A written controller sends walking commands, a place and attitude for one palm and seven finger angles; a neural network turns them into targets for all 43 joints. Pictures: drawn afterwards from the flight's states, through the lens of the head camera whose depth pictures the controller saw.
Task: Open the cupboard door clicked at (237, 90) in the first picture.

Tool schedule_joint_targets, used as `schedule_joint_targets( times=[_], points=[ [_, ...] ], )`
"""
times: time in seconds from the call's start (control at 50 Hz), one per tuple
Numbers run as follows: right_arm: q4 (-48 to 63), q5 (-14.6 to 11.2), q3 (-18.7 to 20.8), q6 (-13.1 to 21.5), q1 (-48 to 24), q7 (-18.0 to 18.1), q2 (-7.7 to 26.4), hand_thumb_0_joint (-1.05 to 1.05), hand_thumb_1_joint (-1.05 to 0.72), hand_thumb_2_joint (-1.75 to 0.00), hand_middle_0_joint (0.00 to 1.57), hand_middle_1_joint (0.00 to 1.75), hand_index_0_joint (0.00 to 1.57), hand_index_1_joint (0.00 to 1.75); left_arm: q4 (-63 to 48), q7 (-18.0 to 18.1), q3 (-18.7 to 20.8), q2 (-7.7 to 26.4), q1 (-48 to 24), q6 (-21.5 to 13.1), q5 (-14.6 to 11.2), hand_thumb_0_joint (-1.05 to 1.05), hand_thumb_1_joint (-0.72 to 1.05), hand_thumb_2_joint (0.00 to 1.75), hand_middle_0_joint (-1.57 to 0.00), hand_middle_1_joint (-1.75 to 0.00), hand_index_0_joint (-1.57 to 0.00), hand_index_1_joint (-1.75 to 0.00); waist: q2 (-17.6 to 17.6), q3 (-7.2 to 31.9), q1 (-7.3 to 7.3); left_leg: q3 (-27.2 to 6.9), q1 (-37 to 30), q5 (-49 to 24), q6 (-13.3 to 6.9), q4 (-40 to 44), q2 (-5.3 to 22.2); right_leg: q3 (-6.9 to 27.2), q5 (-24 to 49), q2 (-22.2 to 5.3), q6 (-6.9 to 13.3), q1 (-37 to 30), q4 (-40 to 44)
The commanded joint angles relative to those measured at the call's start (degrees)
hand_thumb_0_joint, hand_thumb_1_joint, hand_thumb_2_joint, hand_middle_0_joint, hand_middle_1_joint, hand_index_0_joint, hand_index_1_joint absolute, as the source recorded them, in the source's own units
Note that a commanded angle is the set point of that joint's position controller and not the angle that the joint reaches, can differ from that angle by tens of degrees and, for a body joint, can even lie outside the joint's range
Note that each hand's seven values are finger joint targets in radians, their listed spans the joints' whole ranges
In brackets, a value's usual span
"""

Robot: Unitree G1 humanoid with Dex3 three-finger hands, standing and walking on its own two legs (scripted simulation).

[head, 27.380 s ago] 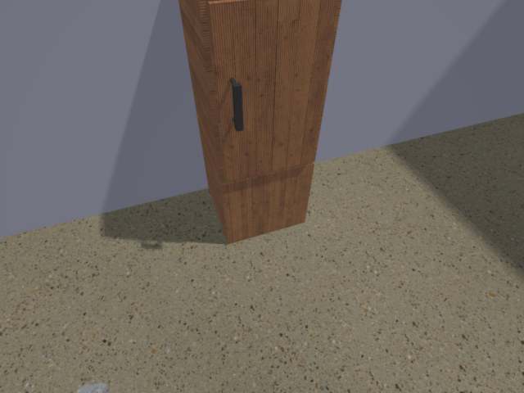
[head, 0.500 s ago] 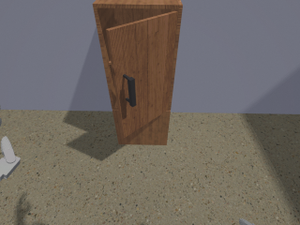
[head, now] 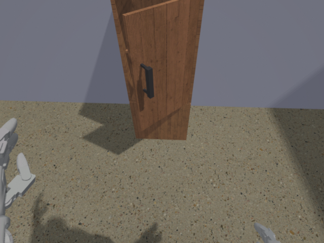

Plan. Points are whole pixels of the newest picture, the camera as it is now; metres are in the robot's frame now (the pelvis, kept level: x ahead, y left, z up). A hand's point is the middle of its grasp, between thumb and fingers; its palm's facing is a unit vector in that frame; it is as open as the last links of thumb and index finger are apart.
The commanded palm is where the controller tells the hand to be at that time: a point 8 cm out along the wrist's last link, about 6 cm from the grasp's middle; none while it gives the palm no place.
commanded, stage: let the arm hang, fingers relaxed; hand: left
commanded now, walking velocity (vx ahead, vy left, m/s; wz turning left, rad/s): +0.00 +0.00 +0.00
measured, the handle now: (146, 81) +0.73 +0.12 -0.03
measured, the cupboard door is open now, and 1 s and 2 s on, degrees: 43 43 43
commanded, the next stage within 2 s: look to check the result in 1.18 s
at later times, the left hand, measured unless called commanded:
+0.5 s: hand out of the picture +0.03 +0.22 -0.18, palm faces +0.09 -0.97 -0.20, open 6.9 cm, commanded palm none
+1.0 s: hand out of the picture +0.00 +0.23 -0.18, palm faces +0.06 -0.98 -0.19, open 7.4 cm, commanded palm none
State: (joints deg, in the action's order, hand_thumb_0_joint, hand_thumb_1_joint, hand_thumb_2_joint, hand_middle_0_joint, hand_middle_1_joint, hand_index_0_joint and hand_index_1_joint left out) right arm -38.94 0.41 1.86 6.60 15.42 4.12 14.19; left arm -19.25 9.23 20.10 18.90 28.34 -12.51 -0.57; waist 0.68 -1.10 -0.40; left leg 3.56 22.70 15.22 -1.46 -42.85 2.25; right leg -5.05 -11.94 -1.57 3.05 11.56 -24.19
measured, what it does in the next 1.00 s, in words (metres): steps on the spot: left foot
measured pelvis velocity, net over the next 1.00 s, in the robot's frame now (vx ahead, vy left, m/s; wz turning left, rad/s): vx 0.01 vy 0.07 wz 0.03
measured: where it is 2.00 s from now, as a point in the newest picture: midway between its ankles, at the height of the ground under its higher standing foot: outside the picture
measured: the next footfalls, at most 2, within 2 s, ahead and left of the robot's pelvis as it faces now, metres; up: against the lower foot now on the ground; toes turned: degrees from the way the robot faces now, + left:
left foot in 0.10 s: +0.06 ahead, +0.15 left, +0.00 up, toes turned +3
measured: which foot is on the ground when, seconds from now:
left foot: up 0.00-0.08, down 0.10-1.00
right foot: down 0.00-1.00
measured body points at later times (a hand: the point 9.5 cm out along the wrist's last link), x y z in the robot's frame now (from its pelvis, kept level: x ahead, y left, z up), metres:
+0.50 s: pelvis +0.00 +0.03 -0.01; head +0.01 +0.05 +0.44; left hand +0.02 +0.27 -0.17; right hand +0.05 -0.20 -0.16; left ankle +0.02 +0.15 -0.75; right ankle +0.02 -0.06 -0.75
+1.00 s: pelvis +0.01 +0.07 +0.00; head +0.01 +0.06 +0.45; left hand -0.01 +0.28 -0.16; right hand +0.00 -0.14 -0.17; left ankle +0.02 +0.15 -0.75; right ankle +0.02 -0.06 -0.75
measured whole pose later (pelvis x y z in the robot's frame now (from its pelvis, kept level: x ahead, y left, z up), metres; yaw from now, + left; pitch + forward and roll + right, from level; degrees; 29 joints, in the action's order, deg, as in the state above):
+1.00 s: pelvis +0.01 +0.07 +0.00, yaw +2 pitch -2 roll +0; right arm -64.9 1.1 0.0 0.0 16.6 1.9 7.1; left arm 65.6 2.0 0.2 7.7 15.7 0.3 0.7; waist -0.5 -1.9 0.5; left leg 2.6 10.4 10.9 -3.0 -22.9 -2.4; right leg 0.2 -12.4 -0.9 -0.7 9.9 -23.9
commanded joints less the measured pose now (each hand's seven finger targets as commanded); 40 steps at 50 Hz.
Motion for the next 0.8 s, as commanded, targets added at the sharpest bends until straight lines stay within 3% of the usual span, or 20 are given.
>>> schedule_joint_targets(
  times=[0.0,0.02,0.04,0.06,0.08,0.1,0.12,0.16,0.2,0.24,0.26,0.28,0.3,0.32,0.34,0.36,0.4,0.46,0.56,0.78],
  points=[
    [11.0,0.4,1.4,4.6,-7.1,0.6,3.7,0.00,-0.90,-0.90,0.20,0.30,0.20,0.30,-22.4,2.5,12.1,17.3,-0.5,-4.5,-0.7,0.00,0.90,0.90,-0.20,-0.30,-0.20,-0.30,3.8,6.6,-0.42,2.4,-10.7,-2.0,-0.1,16.4,-2.7,11.7,-6.0,-10.1,2.5,-2.3,7.6],
    [11.8,0.3,1.4,4.4,-6.7,0.6,3.5,0.00,-0.90,-0.90,0.20,0.30,0.20,0.30,-23.9,2.5,11.7,16.2,0.3,-4.6,-1.0,0.00,0.90,0.90,-0.20,-0.30,-0.20,-0.30,1.0,7.1,-0.08,1.0,-13.5,-2.3,-0.2,19.7,-1.8,10.6,-5.5,-8.3,1.2,-1.9,4.7],
    [12.0,0.2,1.7,4.0,-6.3,0.7,4.5,0.00,-0.90,-0.90,0.20,0.30,0.20,0.30,-24.7,2.6,12.3,16.0,1.1,-4.6,-1.4,0.00,0.90,0.90,-0.20,-0.30,-0.20,-0.30,-4.2,7.4,0.11,-3.9,-15.6,-2.9,-1.3,22.5,1.7,9.3,-4.7,-5.5,-0.6,-0.5,-0.2],
    [-2.2,0.6,3.2,4.0,-3.9,-5.5,14.3,0.00,-0.90,-0.90,0.20,0.30,0.20,0.30,23.8,-7.0,-14.5,-0.3,-1.1,7.0,4.3,0.00,0.90,0.90,-0.20,-0.30,-0.20,-0.30,-11.1,2.2,4.28,-12.1,-10.4,-23.4,-4.0,14.3,7.5,0.7,5.4,-4.7,-3.8,12.6,-15.9],
    [0.0,0.3,2.7,-0.5,-1.4,-5.3,10.1,0.00,-0.90,-0.90,0.20,0.30,0.20,0.30,24.8,-7.9,-14.5,-3.0,-0.6,11.6,3.0,0.00,0.90,0.90,-0.20,-0.30,-0.20,-0.30,-14.7,3.4,2.56,-14.8,-11.6,-38.8,-7.2,17.1,12.0,2.1,-14.9,-0.8,-4.3,14.0,-21.1],
    [2.3,0.8,2.7,-1.8,-2.1,-4.5,9.7,0.00,-0.90,-0.90,0.20,0.30,0.20,0.30,22.7,-7.7,-15.6,-5.0,-0.6,13.1,3.2,0.00,0.90,0.90,-0.20,-0.30,-0.20,-0.30,-11.6,2.4,2.11,-15.3,-11.3,-46.8,-8.1,17.7,13.3,3.7,-20.6,0.3,-4.4,15.7,-26.6],
    [1.2,1.7,1.7,-1.6,-1.5,-4.1,7.9,0.00,-0.90,-0.90,0.20,0.30,0.20,0.30,23.7,-7.7,-15.6,-5.4,-3.1,13.0,3.2,0.00,0.90,0.90,-0.20,-0.30,-0.20,-0.30,-10.5,7.0,2.45,-18.5,-9.7,-47.0,-9.6,18.2,13.7,5.0,-23.4,1.1,-4.6,15.0,-30.2],
    [1.9,2.4,1.3,-2.3,-2.5,-3.8,8.8,0.00,-0.90,-0.90,0.20,0.30,0.20,0.30,29.4,-8.1,-15.8,-2.7,-7.7,12.5,2.7,0.00,0.90,0.90,-0.20,-0.30,-0.20,-0.30,-3.3,6.4,1.66,-18.0,-11.9,-49.6,-10.7,17.1,13.1,6.4,-21.3,0.9,-4.0,14.6,-30.8],
    [1.0,2.5,1.4,-3.3,-4.6,-3.6,9.3,0.00,-0.90,-0.90,0.20,0.30,0.20,0.30,36.6,-8.2,-16.3,-1.4,-10.0,12.5,2.7,0.00,0.90,0.90,-0.20,-0.30,-0.20,-0.30,2.8,7.1,0.05,-14.1,-13.2,-44.2,-8.7,15.8,11.0,5.3,-15.0,1.2,-3.7,10.6,-21.5],
    [-0.6,1.2,0.8,-4.5,-7.2,-3.6,8.2,0.00,-0.90,-0.90,0.20,0.30,0.20,0.30,45.0,-8.3,-15.8,0.3,-7.8,12.2,2.5,0.00,0.90,0.90,-0.20,-0.30,-0.20,-0.30,4.1,7.7,-2.48,-8.7,-7.8,-27.3,-4.1,13.3,6.0,6.4,1.4,0.5,-3.7,-1.6,-6.7],
    [-1.2,0.5,0.4,-5.0,-6.6,-3.6,5.3,0.00,-0.90,-0.90,0.20,0.30,0.20,0.30,48.4,-8.0,-15.7,3.0,-7.5,11.9,2.5,0.00,0.90,0.90,-0.20,-0.30,-0.20,-0.30,8.5,7.3,-1.89,-5.3,-3.6,-11.6,-0.9,9.9,0.6,15.4,10.9,-4.9,-2.2,-5.3,-0.6],
    [-2.1,0.4,0.0,-5.6,-5.2,-3.8,3.0,0.00,-0.90,-0.90,0.20,0.30,0.20,0.30,51.4,-8.1,-15.9,4.7,-8.3,11.7,2.4,0.00,0.90,0.90,-0.20,-0.30,-0.20,-0.30,9.6,5.4,-0.29,-3.1,-2.4,3.1,1.1,8.1,-2.6,23.3,14.9,-12.6,1.1,-2.4,3.9],
    [-3.6,0.5,0.0,-6.3,-2.5,-4.1,3.0,0.00,-0.90,-0.90,0.20,0.30,0.20,0.30,53.4,-8.2,-16.4,6.4,-10.4,11.7,2.3,0.00,0.90,0.90,-0.20,-0.30,-0.20,-0.30,4.5,3.5,1.49,-2.3,-4.8,8.4,1.6,7.7,-2.9,23.5,12.6,-15.7,3.9,1.2,5.1],
    [-5.8,0.6,0.0,-6.9,-2.7,-4.0,2.2,0.00,-0.90,-0.90,0.20,0.30,0.20,0.30,56.1,-8.3,-17.0,4.7,-12.7,11.7,2.0,0.00,0.90,0.90,-0.20,-0.30,-0.20,-0.30,2.8,2.7,2.27,-2.4,-8.3,7.1,1.6,7.1,-2.9,21.4,6.1,-13.0,4.4,5.4,5.5],
    [-7.7,0.9,-0.2,-7.4,-3.2,-3.8,1.6,0.00,-0.90,-0.90,0.20,0.30,0.20,0.30,58.6,-8.0,-17.2,3.0,-14.4,11.6,1.8,0.00,0.90,0.90,-0.20,-0.30,-0.20,-0.30,5.9,0.6,2.24,-3.0,-9.1,3.7,1.4,7.0,-2.4,20.2,3.7,-10.4,3.8,7.3,6.2],
    [-9.4,0.9,-0.3,-7.3,-2.5,-3.6,1.4,0.00,-0.90,-0.90,0.20,0.30,0.20,0.30,61.3,-7.9,-17.6,1.6,-14.7,11.3,1.5,0.00,0.90,0.90,-0.20,-0.30,-0.20,-0.30,5.0,-0.3,2.24,-3.8,-10.5,-0.3,1.1,8.8,-1.8,18.6,5.7,-9.1,3.4,7.3,5.9],
    [-11.9,1.0,-0.2,-6.9,-0.7,-3.3,0.4,0.00,-0.90,-0.90,0.20,0.30,0.20,0.30,64.6,-7.4,-16.9,-1.5,-12.9,11.1,1.6,0.00,0.90,0.90,-0.20,-0.30,-0.20,-0.30,-0.4,1.5,2.15,-5.4,-13.5,-7.6,0.6,13.5,-0.1,14.1,6.6,-6.0,1.6,5.7,3.9],
    [-15.1,1.2,-0.4,-7.4,-1.2,-3.1,0.0,0.00,-0.90,-0.90,0.20,0.30,0.20,0.30,69.3,-7.4,-17.7,-2.4,-12.6,12.2,1.2,0.00,0.90,0.90,-0.20,-0.30,-0.20,-0.30,-9.2,-1.2,1.12,-8.9,-9.0,1.5,-0.4,20.8,2.3,11.3,-7.3,-2.9,0.2,4.3,5.2],
    [-18.6,1.1,-0.4,-6.9,1.5,-2.8,1.4,0.00,-0.90,-0.90,0.20,0.30,0.20,0.30,75.5,-7.7,-18.0,-2.4,-11.4,12.3,1.3,0.00,0.90,0.90,-0.20,-0.30,-0.20,-0.30,-2.0,-1.8,0.50,-10.4,-6.6,4.2,-0.9,25.2,3.3,9.6,-4.5,-2.4,-0.2,-0.3,5.2],
    [-23.7,0.8,-0.8,-6.2,4.4,-2.2,0.6,0.00,-0.90,-0.90,0.20,0.30,0.20,0.30,82.7,-7.3,-18.8,-3.8,-9.2,12.1,1.2,0.00,0.90,0.90,-0.20,-0.30,-0.20,-0.30,-1.5,-2.8,0.39,-10.1,-9.2,0.5,-1.0,27.5,3.8,8.6,-0.2,-3.2,-0.8,-0.4,4.5]
  ],
)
